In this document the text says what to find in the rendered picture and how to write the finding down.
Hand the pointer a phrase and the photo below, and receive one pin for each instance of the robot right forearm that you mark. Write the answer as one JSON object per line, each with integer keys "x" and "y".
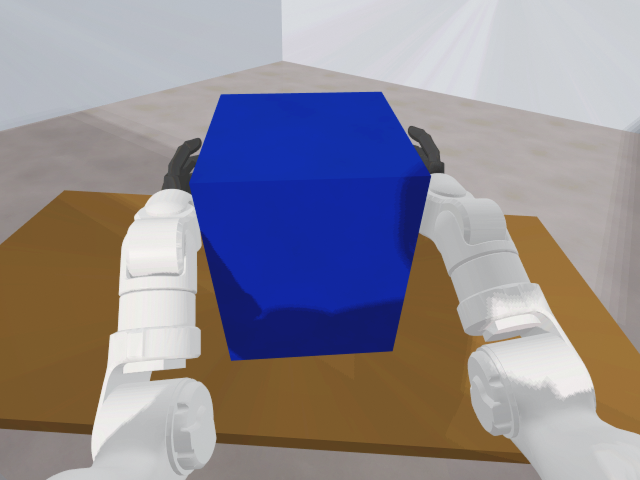
{"x": 497, "y": 299}

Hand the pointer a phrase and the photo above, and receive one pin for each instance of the left robot upper arm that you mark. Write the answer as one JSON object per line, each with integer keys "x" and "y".
{"x": 153, "y": 430}

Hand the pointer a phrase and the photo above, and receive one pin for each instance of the robot right hand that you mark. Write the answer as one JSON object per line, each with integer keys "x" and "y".
{"x": 429, "y": 152}

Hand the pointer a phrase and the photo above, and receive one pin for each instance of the table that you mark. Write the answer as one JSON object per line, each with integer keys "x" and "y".
{"x": 59, "y": 304}

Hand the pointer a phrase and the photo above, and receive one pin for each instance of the right robot upper arm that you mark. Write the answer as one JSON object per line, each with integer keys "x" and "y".
{"x": 534, "y": 391}

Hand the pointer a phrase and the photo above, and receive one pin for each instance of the carton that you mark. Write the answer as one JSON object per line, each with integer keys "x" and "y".
{"x": 309, "y": 207}

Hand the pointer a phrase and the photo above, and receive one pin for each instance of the robot left hand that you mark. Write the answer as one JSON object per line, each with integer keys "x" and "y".
{"x": 179, "y": 168}

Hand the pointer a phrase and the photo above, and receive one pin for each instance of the robot left forearm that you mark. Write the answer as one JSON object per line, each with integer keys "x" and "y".
{"x": 157, "y": 287}

